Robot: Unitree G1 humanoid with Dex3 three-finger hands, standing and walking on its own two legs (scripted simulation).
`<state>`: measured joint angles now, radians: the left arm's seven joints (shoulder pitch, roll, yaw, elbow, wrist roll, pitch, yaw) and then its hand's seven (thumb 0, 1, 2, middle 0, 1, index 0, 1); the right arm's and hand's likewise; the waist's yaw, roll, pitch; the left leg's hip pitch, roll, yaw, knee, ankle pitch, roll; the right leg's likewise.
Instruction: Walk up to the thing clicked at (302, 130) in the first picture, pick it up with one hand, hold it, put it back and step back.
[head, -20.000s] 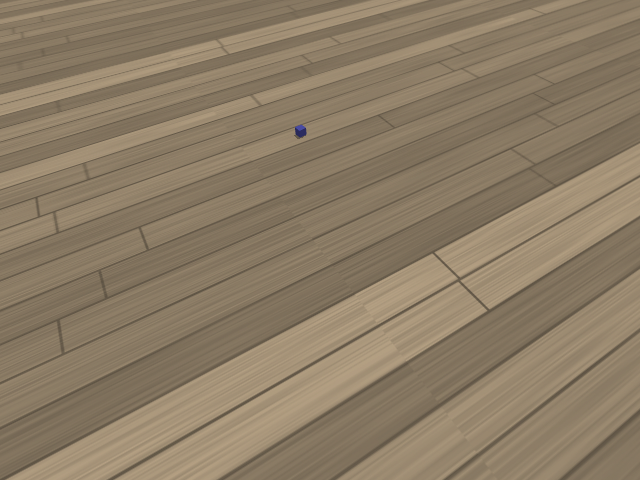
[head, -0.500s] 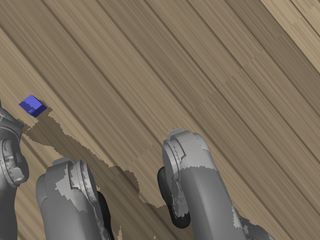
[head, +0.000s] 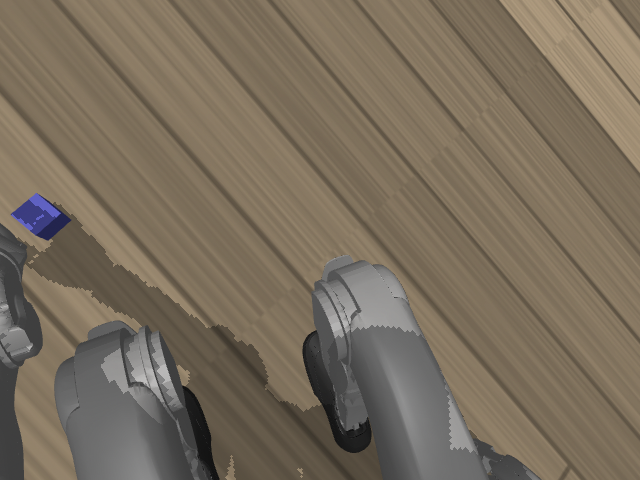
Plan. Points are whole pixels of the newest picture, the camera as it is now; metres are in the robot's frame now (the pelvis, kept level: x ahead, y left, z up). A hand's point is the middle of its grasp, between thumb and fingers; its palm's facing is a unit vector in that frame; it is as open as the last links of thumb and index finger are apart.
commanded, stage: rise first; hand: left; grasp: from above
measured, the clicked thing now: (42, 217) +0.49 +0.29 -0.30
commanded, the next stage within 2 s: approach in 0.80 s
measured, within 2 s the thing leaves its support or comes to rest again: neither
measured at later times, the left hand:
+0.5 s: hand out of the picture +0.45 +0.33 -0.18, palm faces -0.29 -0.30 -0.91, open 12.1 cm
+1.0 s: hand out of the picture +0.46 +0.32 -0.18, palm faces -0.31 -0.30 -0.90, open 12.5 cm
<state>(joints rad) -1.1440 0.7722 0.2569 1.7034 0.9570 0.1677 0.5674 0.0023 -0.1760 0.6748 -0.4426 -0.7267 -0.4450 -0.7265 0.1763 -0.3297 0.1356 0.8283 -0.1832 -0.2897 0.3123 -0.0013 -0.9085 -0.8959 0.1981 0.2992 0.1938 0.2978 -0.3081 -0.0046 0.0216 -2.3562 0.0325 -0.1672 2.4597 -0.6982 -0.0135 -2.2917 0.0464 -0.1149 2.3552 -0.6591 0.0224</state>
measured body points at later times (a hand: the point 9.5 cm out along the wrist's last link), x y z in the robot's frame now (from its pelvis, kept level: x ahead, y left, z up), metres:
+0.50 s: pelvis +0.00 +0.00 +0.00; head +0.25 +0.07 +0.37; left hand +0.47 +0.34 -0.12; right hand +0.03 -0.26 -0.09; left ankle +0.07 +0.13 -0.28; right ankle +0.10 -0.11 -0.28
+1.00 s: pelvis +0.00 +0.00 +0.00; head +0.26 +0.07 +0.36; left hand +0.47 +0.33 -0.13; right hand +0.01 -0.26 -0.09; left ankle +0.07 +0.13 -0.28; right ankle +0.10 -0.11 -0.28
